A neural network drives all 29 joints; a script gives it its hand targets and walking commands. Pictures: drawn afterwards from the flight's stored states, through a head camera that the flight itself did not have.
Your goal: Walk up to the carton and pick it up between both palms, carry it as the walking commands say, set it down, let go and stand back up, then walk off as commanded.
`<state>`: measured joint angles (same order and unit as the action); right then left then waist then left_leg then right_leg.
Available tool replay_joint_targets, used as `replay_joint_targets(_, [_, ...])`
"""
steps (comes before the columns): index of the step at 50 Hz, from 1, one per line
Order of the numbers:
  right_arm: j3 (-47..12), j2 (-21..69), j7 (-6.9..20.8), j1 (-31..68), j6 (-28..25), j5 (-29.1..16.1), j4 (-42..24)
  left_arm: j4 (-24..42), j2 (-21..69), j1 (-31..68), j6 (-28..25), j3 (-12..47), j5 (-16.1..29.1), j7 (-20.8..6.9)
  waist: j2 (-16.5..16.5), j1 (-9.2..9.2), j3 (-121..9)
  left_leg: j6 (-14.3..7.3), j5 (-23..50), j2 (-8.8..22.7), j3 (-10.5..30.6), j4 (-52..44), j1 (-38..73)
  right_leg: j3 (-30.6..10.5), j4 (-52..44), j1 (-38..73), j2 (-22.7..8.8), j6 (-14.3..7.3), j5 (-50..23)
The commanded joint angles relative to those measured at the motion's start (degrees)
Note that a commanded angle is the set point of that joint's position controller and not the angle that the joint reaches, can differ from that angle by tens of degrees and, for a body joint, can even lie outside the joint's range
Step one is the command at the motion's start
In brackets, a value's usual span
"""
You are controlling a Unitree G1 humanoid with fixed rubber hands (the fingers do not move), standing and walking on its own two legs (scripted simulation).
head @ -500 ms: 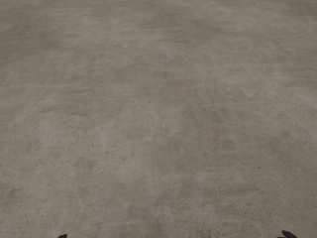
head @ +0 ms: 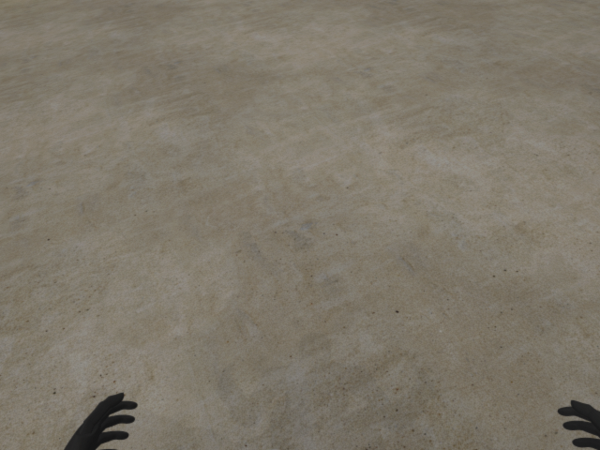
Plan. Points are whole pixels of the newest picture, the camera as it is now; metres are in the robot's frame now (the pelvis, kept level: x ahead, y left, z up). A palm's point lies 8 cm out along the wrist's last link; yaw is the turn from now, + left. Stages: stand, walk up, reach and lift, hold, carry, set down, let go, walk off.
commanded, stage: walk up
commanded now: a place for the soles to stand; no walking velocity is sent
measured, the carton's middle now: out of the picture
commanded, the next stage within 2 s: none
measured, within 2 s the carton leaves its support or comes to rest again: neither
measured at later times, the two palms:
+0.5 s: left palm (312, 197) +0.56 +0.05 +0.00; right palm out of the picture +0.06 -0.40 -0.02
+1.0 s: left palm (353, 168) +0.76 -0.04 -0.08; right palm out of the picture +0.36 -0.58 -0.04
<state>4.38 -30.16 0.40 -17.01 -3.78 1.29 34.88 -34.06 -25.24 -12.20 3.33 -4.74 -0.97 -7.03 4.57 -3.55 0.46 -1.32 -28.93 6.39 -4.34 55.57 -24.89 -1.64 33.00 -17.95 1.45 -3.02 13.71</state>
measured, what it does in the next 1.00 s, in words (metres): walks ahead, turning right: left foot, then right foot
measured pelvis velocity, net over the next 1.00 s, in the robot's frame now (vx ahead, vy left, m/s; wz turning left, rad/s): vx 0.47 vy -0.24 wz -0.76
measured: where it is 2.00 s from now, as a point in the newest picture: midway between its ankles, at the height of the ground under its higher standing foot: (539, 290)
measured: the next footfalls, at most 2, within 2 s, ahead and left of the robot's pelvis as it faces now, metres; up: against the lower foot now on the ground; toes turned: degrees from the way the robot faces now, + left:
left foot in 0.12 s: +0.21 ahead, +0.10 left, +0.00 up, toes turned -2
right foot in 0.58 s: +0.32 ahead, -0.31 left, +0.00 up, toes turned -36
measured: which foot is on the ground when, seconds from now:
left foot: up 0.00-0.10, down 0.12-0.58, up 0.60-0.92, down 0.94-1.00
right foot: down 0.00-0.12, up 0.14-0.56, down 0.58-0.92, up 0.94-1.00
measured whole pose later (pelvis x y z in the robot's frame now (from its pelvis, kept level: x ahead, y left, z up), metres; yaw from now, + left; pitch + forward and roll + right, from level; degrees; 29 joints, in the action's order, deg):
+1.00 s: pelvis +0.47 -0.24 -0.02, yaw -44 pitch -3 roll +1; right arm 3.3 -29.2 0.2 -19.0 -4.3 2.2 26.0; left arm -32.3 -29.3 -22.6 -0.7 -5.7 -1.2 -3.5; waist -2.3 -2.8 2.1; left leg -0.4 -15.6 4.4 -5.5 44.2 -25.9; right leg -8.4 66.6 -19.5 2.7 -2.3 29.0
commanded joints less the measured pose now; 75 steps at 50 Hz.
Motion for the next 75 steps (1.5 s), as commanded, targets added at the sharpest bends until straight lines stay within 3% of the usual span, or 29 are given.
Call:
replay_joint_targets(1, [3.0,-8.9,-0.4,-4.9,-0.6,-0.2,-4.2,6.0,-13.7,7.0,-0.6,-4.4,-1.1,-0.1,-16.1,2.5,1.1,0.3,5.3,-0.4,0.7,-6.5,1.4,-20.0,-20.3,-4.5,-11.3,-11.6,20.3])
replay_joint_targets(4, [3.7,-7.5,-0.7,-11.8,-0.6,-0.4,-3.6,8.6,-13.1,12.3,-0.4,-4.2,-1.8,-0.7,-13.0,7.26,1.4,-1.1,14.1,-1.8,0.7,-15.6,19.1,-16.5,-14.3,-18.6,-9.0,-7.3,27.2])
replay_joint_targets(6, [6.2,-11.1,-2.0,-27.4,-0.8,1.2,-2.7,9.3,-7.6,15.7,-1.2,-2.6,-3.0,-0.5,1.6,16.99,-4.5,-0.5,8.2,-2.2,0.4,-24.3,39.8,-5.0,11.8,-33.3,1.3,0.1,31.7])
replay_joint_targets(7, [6.2,-14.8,-3.0,-30.1,-1.2,3.4,-4.6,11.1,-3.7,16.7,-2.1,-1.4,-3.1,0.4,12.1,18.2,-2.7,-1.5,-11.8,12.9,23.9,-33.3,35.8,-5.9,35.4,-39.1,5.6,1.8,23.7])
replay_joint_targets(8, [5.6,-14.9,-3.9,-15.0,-1.1,3.4,-10.7,12.8,-6.4,11.3,-1.7,-2.3,-2.6,0.8,5.1,9.28,2.0,-5.7,-28.3,25.2,47.2,-49.9,23.1,-12.0,45.8,-41.1,2.1,3.4,13.4])
replay_joint_targets(9, [5.7,-15.1,-4.3,-6.0,-1.6,1.3,-12.7,12.7,-12.0,8.9,-0.7,-4.1,-2.6,0.4,-2.9,4.52,5.2,-8.1,-33.0,26.3,44.2,-49.7,14.9,-12.3,47.8,-36.7,-3.9,4.4,8.7])
replay_joint_targets(10, [5.7,-14.6,-4.2,-3.7,-2.6,1.1,-13.1,11.8,-13.7,6.0,-0.1,-4.6,-1.9,-0.4,-3.0,2.84,5.7,-8.1,-30.1,23.6,35.7,-47.1,11.7,-10.2,45.5,-32.5,-6.9,5.0,6.2])
replay_joint_targets(14, [4.7,-11.6,-3.8,-4.2,-4.2,2.6,-12.1,9.8,-12.8,5.8,-0.1,-4.1,-0.2,-3.3,3.8,3.59,7.5,-7.2,-15.2,14.6,9.2,-48.0,8.4,-4.3,35.7,-24.4,-8.5,5.3,-1.2])
replay_joint_targets(20, [4.9,-11.8,-3.0,-10.2,-2.8,2.3,-10.5,10.8,-8.2,15.7,-1.2,-2.3,0.2,-3.6,1.5,7.91,7.9,-5.6,6.4,15.2,-9.5,-48.5,21.9,1.2,15.0,-22.6,-8.4,2.4,-5.3])
replay_joint_targets(25, [5.0,-12.5,-3.0,-11.2,-0.6,1.1,-9.4,9.9,-7.3,17.4,-1.3,-2.2,-0.7,-3.0,1.3,7.48,7.8,-5.5,16.2,15.7,-16.2,-45.0,26.8,6.1,4.8,-16.8,-5.2,-0.6,-2.8])
replay_joint_targets(27, [4.8,-12.4,-2.4,-10.9,0.4,0.5,-9.2,8.2,-8.3,11.8,-2.0,-2.9,-0.9,-1.6,0.5,4.32,3.1,-5.7,25.3,15.2,-18.7,-33.1,26.4,7.8,3.1,-7.3,-1.3,-2.3,-0.4])
replay_joint_targets(29, [4.1,-10.4,-1.0,-9.8,0.8,-0.9,-10.5,3.5,-13.2,-5.2,-3.0,-5.5,-1.5,1.7,-3.2,-4.11,-9.5,-4.0,35.8,12.3,-20.2,-3.5,11.7,4.4,3.2,21.0,2.6,-6.4,3.6])
replay_joint_targets(30, [2.5,-6.7,0.6,-8.5,-0.2,-1.8,-14.8,3.5,-19.8,-10.7,-3.1,-7.6,-1.6,3.8,-16.4,-7.83,-16.3,-1.3,9.2,6.2,-17.0,18.8,-9.1,-21.4,-0.9,36.9,-11.3,-11.9,17.2])
replay_joint_targets(31, [3.0,-9.8,1.5,-5.5,-1.3,-2.7,-17.6,6.0,-24.0,-7.2,-2.9,-7.7,0.3,4.9,-17.2,-5.92,-17.2,-0.9,-4.8,-1.0,-2.2,25.6,-18.9,-45.0,-12.8,34.9,-18.8,-16.3,20.5])
replay_joint_targets(33, [2.7,-10.9,2.3,-1.4,-1.9,-3.7,-17.3,5.0,-21.4,-5.9,-3.1,-6.6,1.4,6.1,-7.9,-3.45,-9.7,-1.0,2.0,2.8,6.5,22.0,-21.0,-34.8,-13.4,26.6,-17.8,-16.2,19.5])
replay_joint_targets(36, [2.3,-8.4,1.3,-8.4,-0.7,-0.9,-11.1,4.8,-15.9,-0.8,-5.0,-4.3,0.5,5.1,-10.2,2.71,-2.3,0.5,2.7,4.6,5.6,7.2,-9.6,-21.6,-14.2,6.5,-13.9,-14.3,9.0])
replay_joint_targets(42, [1.8,-6.4,2.1,-3.9,-0.3,-0.6,-11.8,6.2,-14.4,-0.1,-6.4,-3.6,-1.1,2.6,-13.3,3.23,2.9,-0.1,17.8,0.4,2.4,-12.5,3.3,-13.5,-15.9,-9.2,-10.7,-11.1,16.5])
replay_joint_targets(46, [4.0,-9.3,0.9,-15.6,-0.4,0.8,-7.6,7.4,-10.9,-0.6,-6.1,-2.0,-1.3,2.7,-4.2,10.65,-0.5,-0.7,15.1,-3.2,1.5,-17.6,30.6,-8.0,5.6,-21.1,-4.8,-5.1,17.3])
replay_joint_targets(47, [5.1,-13.1,-0.1,-22.9,-0.9,1.5,-6.8,8.9,-7.1,-2.4,-6.5,-1.1,-0.8,3.0,8.0,14.62,-6.9,-2.4,-2.9,7.0,17.2,-25.1,37.2,-2.4,29.2,-24.6,0.1,-1.4,15.4])
replay_joint_targets(48, [4.9,-15.8,-1.0,-20.2,-1.2,1.9,-9.9,11.4,-8.9,-4.7,-6.4,-1.8,0.5,3.9,9.1,12.73,-7.5,-8.2,-22.9,21.9,50.6,-42.9,34.2,-7.8,41.9,-30.8,6.2,0.1,19.9])
replay_joint_targets(49, [4.8,-16.5,-1.6,-13.9,-0.8,0.6,-11.4,12.5,-14.1,-5.0,-5.4,-3.5,0.4,4.4,2.2,9.59,-3.8,-12.1,-30.9,24.4,52.6,-45.8,28.9,-11.8,48.9,-32.3,1.3,1.1,15.8])
replay_joint_targets(53, [3.0,-12.9,-1.9,-7.7,-2.2,1.3,-11.1,9.3,-13.5,-4.7,-4.8,-2.8,0.3,2.5,2.8,5.79,6.3,-11.0,-11.5,15.4,21.5,-42.7,14.2,-8.9,33.7,-26.2,-4.6,2.8,7.3])
replay_joint_targets(60, [3.4,-12.1,-0.5,-9.2,-2.7,0.2,-10.6,10.6,-7.8,5.3,-4.0,-1.2,0.3,0.0,2.9,6.13,6.7,-7.7,12.2,10.8,-1.2,-43.4,13.2,2.0,8.3,-13.0,-5.8,1.6,-8.2])
replay_joint_targets(64, [3.9,-13.0,-0.6,-9.4,-0.8,-0.1,-8.8,9.4,-7.9,6.4,-3.4,-1.6,0.2,0.5,2.5,5.36,7.8,-6.5,15.1,12.0,-3.3,-41.5,15.0,4.7,3.7,-5.9,-3.2,0.0,-8.2])
replay_joint_targets(67, [2.7,-9.9,0.1,-11.2,0.5,-1.0,-8.3,4.7,-12.9,-7.7,-4.0,-4.3,-0.6,3.3,-5.4,-1.88,-3.8,-4.0,29.3,8.6,-8.9,-8.8,8.9,3.6,2.3,18.2,1.1,-3.3,0.0])
replay_joint_targets(68, [1.7,-6.2,0.4,-11.7,0.0,-1.4,-10.6,4.7,-18.2,-14.5,-4.2,-6.1,-0.9,5.1,-16.9,-5.33,-12.8,-2.6,11.9,5.7,-8.0,14.3,-3.5,-17.3,0.4,30.4,-12.7,-7.6,12.4])
replay_joint_targets(69, [2.4,-9.2,1.0,-9.5,-0.3,-3.0,-13.9,7.4,-22.7,-13.5,-4.0,-6.8,0.6,6.2,-17.6,-4.94,-15.2,-0.5,-4.1,-3.6,3.4,21.3,-12.9,-47.0,-15.3,29.9,-23.1,-14.0,24.1])
replay_joint_targets(71, [3.0,-11.9,0.8,-4.8,0.2,-3.5,-13.8,7.3,-20.7,-9.6,-4.2,-6.2,0.9,7.1,-7.7,-2.29,-6.6,-0.7,1.6,-0.8,10.6,24.5,-16.0,-35.7,-15.3,21.0,-22.4,-15.9,22.8])
replay_joint_targets(75, [2.3,-8.6,1.2,-9.8,1.6,-0.6,-8.4,6.4,-14.8,-4.0,-6.3,-3.9,-0.2,5.7,-11.8,3.18,1.5,0.3,5.5,2.5,6.8,5.6,-6.0,-17.0,-16.3,2.4,-16.0,-12.8,11.4])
